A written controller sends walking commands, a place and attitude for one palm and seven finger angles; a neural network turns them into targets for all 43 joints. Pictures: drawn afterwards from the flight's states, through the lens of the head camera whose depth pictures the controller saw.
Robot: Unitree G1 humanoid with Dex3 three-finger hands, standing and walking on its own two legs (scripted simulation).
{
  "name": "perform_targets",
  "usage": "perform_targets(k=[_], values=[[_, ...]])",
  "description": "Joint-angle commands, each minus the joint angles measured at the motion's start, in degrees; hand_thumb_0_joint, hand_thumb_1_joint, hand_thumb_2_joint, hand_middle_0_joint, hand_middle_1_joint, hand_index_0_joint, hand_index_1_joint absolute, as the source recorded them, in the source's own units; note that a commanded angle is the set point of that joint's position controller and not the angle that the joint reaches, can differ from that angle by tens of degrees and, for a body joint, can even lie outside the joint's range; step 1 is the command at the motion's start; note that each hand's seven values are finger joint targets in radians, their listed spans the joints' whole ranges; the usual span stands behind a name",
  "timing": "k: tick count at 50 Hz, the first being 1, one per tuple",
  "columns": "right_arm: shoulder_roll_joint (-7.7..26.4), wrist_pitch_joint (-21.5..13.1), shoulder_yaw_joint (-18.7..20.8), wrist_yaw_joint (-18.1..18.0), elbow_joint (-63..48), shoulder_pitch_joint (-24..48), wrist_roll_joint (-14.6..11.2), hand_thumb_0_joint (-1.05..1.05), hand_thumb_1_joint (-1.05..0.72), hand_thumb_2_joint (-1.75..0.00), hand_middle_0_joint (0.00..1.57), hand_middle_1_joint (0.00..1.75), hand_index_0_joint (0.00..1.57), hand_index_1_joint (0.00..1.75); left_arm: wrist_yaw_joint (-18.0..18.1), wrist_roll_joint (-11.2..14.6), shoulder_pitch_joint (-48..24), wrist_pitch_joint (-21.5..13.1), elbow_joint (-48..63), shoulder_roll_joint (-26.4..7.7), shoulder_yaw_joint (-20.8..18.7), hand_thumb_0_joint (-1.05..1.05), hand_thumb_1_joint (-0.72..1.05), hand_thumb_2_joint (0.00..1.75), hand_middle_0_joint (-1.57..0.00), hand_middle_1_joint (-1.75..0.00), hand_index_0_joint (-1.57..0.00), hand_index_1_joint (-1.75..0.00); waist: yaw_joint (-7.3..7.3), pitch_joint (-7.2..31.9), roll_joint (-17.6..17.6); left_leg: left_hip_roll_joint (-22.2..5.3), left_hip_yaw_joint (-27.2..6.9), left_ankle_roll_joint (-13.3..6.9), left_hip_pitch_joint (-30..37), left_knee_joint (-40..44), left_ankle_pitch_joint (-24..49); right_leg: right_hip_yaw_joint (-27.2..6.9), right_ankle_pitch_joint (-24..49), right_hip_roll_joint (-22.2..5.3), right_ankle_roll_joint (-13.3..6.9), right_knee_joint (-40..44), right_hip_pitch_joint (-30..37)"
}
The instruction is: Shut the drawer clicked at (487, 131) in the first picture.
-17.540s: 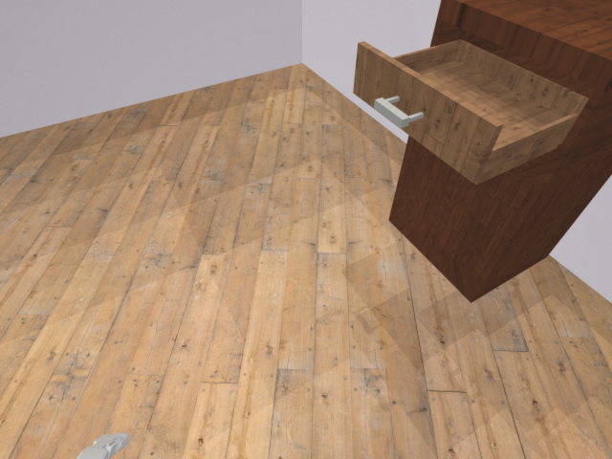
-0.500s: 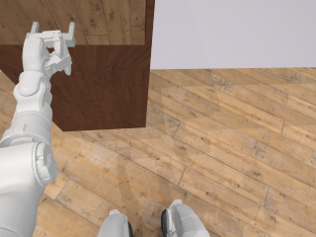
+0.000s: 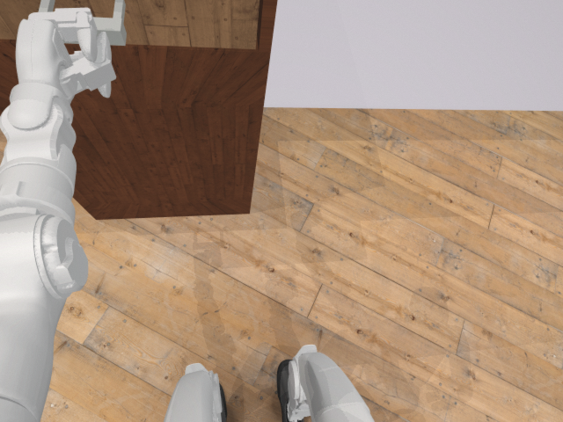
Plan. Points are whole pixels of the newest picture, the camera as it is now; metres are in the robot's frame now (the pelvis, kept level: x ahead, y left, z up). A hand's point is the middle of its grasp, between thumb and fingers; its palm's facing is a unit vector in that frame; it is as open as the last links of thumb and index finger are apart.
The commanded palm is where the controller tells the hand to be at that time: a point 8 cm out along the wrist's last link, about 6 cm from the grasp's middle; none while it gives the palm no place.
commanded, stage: pull the fist back off the drawer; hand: left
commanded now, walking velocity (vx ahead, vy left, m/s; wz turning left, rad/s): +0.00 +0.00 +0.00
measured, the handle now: (82, 17) +0.64 +0.18 +0.09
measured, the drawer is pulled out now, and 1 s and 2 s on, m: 0.00 0.00 0.00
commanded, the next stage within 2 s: draw the hand back to the body in 0.78 s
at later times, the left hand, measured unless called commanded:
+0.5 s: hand (112, 62) +0.56 +0.14 +0.09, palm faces -0.05 -1.00 -0.03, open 3.2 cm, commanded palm +0.54 +0.18 +0.09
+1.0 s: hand (99, 76) +0.53 +0.15 +0.10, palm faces -0.07 -1.00 -0.04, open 3.3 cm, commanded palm +0.48 +0.20 +0.11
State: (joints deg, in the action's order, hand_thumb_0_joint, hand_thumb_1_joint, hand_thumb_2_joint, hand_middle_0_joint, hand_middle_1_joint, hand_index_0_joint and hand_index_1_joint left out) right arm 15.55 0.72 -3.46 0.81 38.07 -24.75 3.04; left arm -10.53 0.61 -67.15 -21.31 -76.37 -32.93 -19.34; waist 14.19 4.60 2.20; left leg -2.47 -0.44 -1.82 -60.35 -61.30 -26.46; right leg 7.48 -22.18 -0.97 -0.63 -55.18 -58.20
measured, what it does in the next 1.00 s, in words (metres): stands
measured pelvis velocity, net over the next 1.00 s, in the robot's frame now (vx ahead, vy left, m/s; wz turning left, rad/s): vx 0.04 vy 0.00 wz -0.03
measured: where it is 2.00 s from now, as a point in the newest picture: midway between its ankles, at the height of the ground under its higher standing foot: outside the picture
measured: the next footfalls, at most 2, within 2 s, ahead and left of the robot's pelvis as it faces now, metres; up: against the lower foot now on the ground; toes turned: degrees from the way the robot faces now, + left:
none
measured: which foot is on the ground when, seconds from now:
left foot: down 0.00-1.00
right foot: down 0.00-1.00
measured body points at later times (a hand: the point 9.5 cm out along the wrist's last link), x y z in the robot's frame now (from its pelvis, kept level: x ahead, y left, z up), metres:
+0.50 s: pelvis -0.01 +0.00 +0.00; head +0.15 +0.02 +0.42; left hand +0.56 +0.20 +0.10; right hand -0.07 -0.25 -0.10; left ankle +0.01 +0.10 -0.66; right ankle +0.03 -0.12 -0.66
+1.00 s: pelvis +0.04 +0.00 +0.03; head +0.17 +0.00 +0.46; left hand +0.53 +0.20 +0.11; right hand +0.05 -0.27 -0.09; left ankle +0.01 +0.10 -0.66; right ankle +0.03 -0.12 -0.66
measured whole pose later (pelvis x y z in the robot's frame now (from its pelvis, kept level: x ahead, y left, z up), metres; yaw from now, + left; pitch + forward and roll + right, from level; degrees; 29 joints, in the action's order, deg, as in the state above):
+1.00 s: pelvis +0.04 +0.00 +0.03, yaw -2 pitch +22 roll -3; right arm 15.5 4.6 0.0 2.1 34.2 -22.0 0.2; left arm -12.8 7.4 -41.6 -21.4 -51.3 -22.6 -19.2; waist 8.4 6.8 2.7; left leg -3.0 2.6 -1.5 -46.9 -53.1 -27.6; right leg 4.1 -23.1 0.2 -0.3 -48.5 -46.9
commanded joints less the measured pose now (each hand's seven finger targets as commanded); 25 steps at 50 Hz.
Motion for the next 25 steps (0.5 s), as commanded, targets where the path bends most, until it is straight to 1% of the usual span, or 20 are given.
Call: perform_targets(k=[1, 2, 3, 5, 8, 9, 10, 11, 12, 13, 14, 15, 16, 17, 19, 20, 21, 22, 24, 25], values=[[11.8, -0.7, 3.8, -0.9, -0.1, -14.0, -0.2, 0.00, -0.90, -0.90, 0.20, 0.30, 0.20, 0.30, 2.3, 0.0, -40.8, -2.9, 14.6, -9.2, 1.6, 0.00, 0.90, 0.90, -1.40, -1.60, -1.40, -1.60, 7.36, 28.4, 13.0, 0.0, -6.6, 0.2, 28.0, 6.8, 14.7, -4.2, 5.8, 3.3, -0.5, 6.2, 1.8], [11.8, -0.9, 3.6, -1.0, -0.1, -14.0, -0.2, 0.00, -0.90, -0.90, 0.20, 0.30, 0.20, 0.30, 2.5, 0.0, -41.3, -2.6, 14.4, -9.0, 2.1, 0.00, 0.90, 0.90, -1.40, -1.60, -1.40, -1.60, 7.49, 27.6, 13.0, 0.1, -6.6, 0.1, 27.0, 7.0, 13.0, -4.2, 4.8, 3.3, -0.5, 6.2, 1.7], [11.8, -1.2, 3.6, -1.1, 0.1, -14.1, -0.2, 0.00, -0.90, -0.90, 0.20, 0.30, 0.20, 0.30, 2.6, 0.2, -41.7, -2.4, 14.4, -7.8, 2.8, 0.00, 0.90, 0.90, -1.40, -1.60, -1.40, -1.60, 8.09, 27.8, 13.5, 0.0, -6.5, -0.1, 27.6, 7.0, 12.6, -4.2, 4.7, 3.3, -0.5, 6.3, 0.9], [12.1, -1.6, 3.4, -1.2, -0.1, -14.2, -0.2, 0.00, -0.90, -0.90, 0.20, 0.30, 0.20, 0.30, 2.7, -0.1, -42.4, -1.9, 14.3, -10.2, 1.7, 0.00, 0.90, 0.90, -1.40, -1.60, -1.40, -1.60, 7.57, 28.4, 13.8, 0.1, -6.8, 0.0, 26.7, 7.2, 11.0, -4.2, 3.7, 3.3, -0.6, 6.1, 1.3], [12.0, -1.9, 3.3, -1.0, -0.4, -14.4, 0.0, 0.00, -0.90, -0.90, 0.20, 0.30, 0.20, 0.30, 2.5, 0.2, -42.4, -1.7, 14.9, -9.9, 1.7, 0.00, 0.90, 0.90, -1.40, -1.60, -1.40, -1.60, 7.32, 29.9, 14.5, 0.3, -6.7, 0.0, 27.0, 6.8, 11.5, -4.2, 4.1, 3.3, -0.7, 6.0, 2.0], [12.1, -1.9, 3.3, -0.9, -0.6, -14.5, 0.0, 0.00, -0.90, -0.90, 0.20, 0.30, 0.20, 0.30, 2.4, -0.1, -41.5, -1.5, 14.1, -10.4, 1.2, 0.00, 0.90, 0.90, -1.40, -1.60, -1.40, -1.60, 7.00, 30.4, 13.9, 0.2, -6.8, 0.1, 27.1, 6.9, 11.5, -4.1, 4.0, 3.4, -0.7, 5.9, 2.3], [12.2, -1.8, 3.2, -0.8, -0.7, -14.4, 0.0, 0.00, -0.90, -0.90, 0.20, 0.30, 0.20, 0.30, 2.3, 0.1, -41.4, -1.5, 14.3, -11.2, 0.5, 0.00, 0.90, 0.90, -1.40, -1.60, -1.40, -1.60, 6.57, 30.3, 14.6, 0.3, -6.8, 0.1, 26.9, 6.8, 11.6, -4.1, 4.1, 3.3, -0.8, 5.9, 2.5], [12.1, -1.8, 3.2, -0.6, -0.9, -14.2, 0.0, 0.00, -0.90, -0.90, 0.20, 0.30, 0.20, 0.30, 2.1, 0.2, -40.9, -1.3, 14.2, -10.3, 1.0, 0.00, 0.90, 0.90, -1.40, -1.60, -1.40, -1.60, 6.59, 30.1, 14.3, 0.4, -6.7, 0.1, 26.7, 6.9, 11.3, -4.2, 4.0, 3.3, -0.8, 6.1, 2.9], [12.2, -1.7, 3.2, -0.5, -1.0, -14.2, 0.1, 0.00, -0.90, -0.90, 0.20, 0.30, 0.20, 0.30, 2.1, 0.1, -40.3, -1.3, 14.0, -11.4, 0.1, 0.00, 0.90, 0.90, -1.40, -1.60, -1.40, -1.60, 6.00, 29.8, 13.7, 0.4, -6.6, 0.1, 26.0, 7.1, 10.6, -4.1, 3.6, 3.3, -0.9, 6.1, 3.6], [12.1, -1.7, 3.2, -0.4, -1.1, -14.3, 0.1, 0.00, -0.90, -0.90, 0.20, 0.30, 0.20, 0.30, 1.8, 0.2, -39.6, -1.3, 13.8, -10.1, 0.8, 0.00, 0.90, 0.90, -1.40, -1.60, -1.40, -1.60, 6.32, 29.9, 13.7, 0.4, -6.7, 0.0, 26.5, 7.0, 11.0, -4.2, 3.9, 3.4, -0.9, 6.1, 3.1], [12.2, -1.5, 3.2, -0.3, -1.3, -14.3, 0.1, 0.00, -0.90, -0.90, 0.20, 0.30, 0.20, 0.30, 1.7, 0.3, -38.9, -1.3, 14.0, -11.4, -0.5, 0.00, 0.90, 0.90, -1.40, -1.60, -1.40, -1.60, 5.63, 29.7, 13.0, 0.3, -6.7, 0.1, 26.2, 7.3, 10.7, -4.1, 3.7, 3.4, -0.9, 6.2, 3.8], [12.3, -1.5, 3.3, -0.1, -1.7, -14.1, 0.0, 0.00, -0.90, -0.90, 0.20, 0.30, 0.20, 0.30, 1.7, 0.5, -37.7, -1.4, 14.8, -12.1, -1.4, 0.00, 0.90, 0.90, -1.40, -1.60, -1.40, -1.60, 4.89, 30.7, 13.3, 0.5, -6.4, 0.0, 26.0, 7.3, 10.9, -4.3, 3.7, 3.4, -0.9, 6.3, 4.9], [12.3, -1.3, 3.3, 0.0, -2.1, -13.9, -0.1, 0.00, -0.90, -0.90, 0.20, 0.30, 0.20, 0.30, 1.4, 0.5, -35.6, -1.4, 14.3, -12.2, -1.4, 0.00, 0.90, 0.90, -1.40, -1.60, -1.40, -1.60, 4.23, 30.5, 12.9, 0.4, -6.2, 0.1, 25.9, 7.7, 10.7, -4.4, 3.6, 3.5, -1.0, 6.5, 5.6], [12.0, -1.2, 3.3, 0.0, -2.3, -13.6, -0.2, 0.00, -0.90, -0.90, 0.20, 0.30, 0.20, 0.30, 1.2, 0.9, -34.6, -1.2, 14.0, -10.5, -0.6, 0.00, 0.90, 0.90, -1.40, -1.60, -1.40, -1.60, 4.35, 29.5, 11.7, 0.5, -5.9, 0.0, 24.9, 7.8, 10.2, -4.4, 3.5, 3.4, -0.9, 6.8, 6.1], [12.1, -0.9, 3.4, 0.2, -2.7, -13.5, -0.3, 0.00, -0.90, -0.90, 0.20, 0.30, 0.20, 0.30, 0.8, 1.1, -32.5, -1.3, 14.4, -10.3, -1.0, 0.00, 0.90, 0.90, -1.40, -1.60, -1.40, -1.60, 3.71, 29.2, 11.2, 0.5, -5.6, 0.0, 25.0, 8.2, 10.3, -4.4, 3.6, 3.5, -0.9, 7.0, 6.8], [12.2, -0.7, 3.4, 0.2, -2.8, -13.3, -0.4, 0.00, -0.90, -0.90, 0.20, 0.30, 0.20, 0.30, 0.8, 1.4, -31.0, -1.2, 13.8, -12.4, -2.8, 0.00, 0.90, 0.90, -1.40, -1.60, -1.40, -1.60, 3.11, 28.2, 9.6, 0.5, -5.1, -0.2, 23.1, 8.3, 9.4, -4.7, 3.1, 3.6, -0.8, 7.3, 8.2], [12.2, -0.6, 3.4, 0.1, -3.2, -13.1, -0.6, 0.00, -0.90, -0.90, 0.20, 0.30, 0.20, 0.30, 0.8, 1.4, -30.2, -1.2, 14.4, -12.7, -2.9, 0.00, 0.90, 0.90, -1.40, -1.60, -1.40, -1.60, 3.23, 28.0, 7.9, 0.6, -4.6, -0.5, 22.0, 8.4, 9.2, -5.1, 3.2, 3.6, -0.6, 7.7, 9.7], [12.0, -0.4, 3.5, 0.1, -3.6, -13.0, -0.7, 0.00, -0.90, -0.90, 0.20, 0.30, 0.20, 0.30, 0.7, 1.5, -28.6, -1.2, 14.5, -12.4, -2.9, 0.00, 0.90, 0.90, -1.40, -1.60, -1.40, -1.60, 2.49, 27.8, 7.6, 0.7, -4.1, -0.5, 21.2, 8.6, 9.0, -5.3, 3.1, 3.5, -0.6, 7.9, 10.9], [11.8, 0.0, 3.5, 0.2, -3.9, -12.9, -0.9, 0.00, -0.90, -0.90, 0.20, 0.30, 0.20, 0.30, 0.3, 1.4, -25.9, -1.6, 15.3, -12.2, -2.9, 0.00, 0.90, 0.90, -1.40, -1.60, -1.40, -1.60, 1.53, 28.1, 8.5, 0.7, -3.9, -0.3, 22.5, 8.9, 11.4, -5.1, 4.8, 3.6, -0.8, 7.6, 11.4], [11.7, 0.2, 3.7, 0.2, -4.2, -12.7, -0.9, 0.00, -0.90, -0.90, 0.20, 0.30, 0.20, 0.30, 0.3, 1.7, -24.5, -1.6, 15.6, -12.6, -3.8, 0.00, 0.90, 0.90, -1.40, -1.60, -1.40, -1.60, 0.99, 28.1, 8.4, 0.7, -3.5, -0.4, 22.3, 8.9, 11.8, -5.2, 5.3, 3.6, -0.7, 7.7, 12.1]])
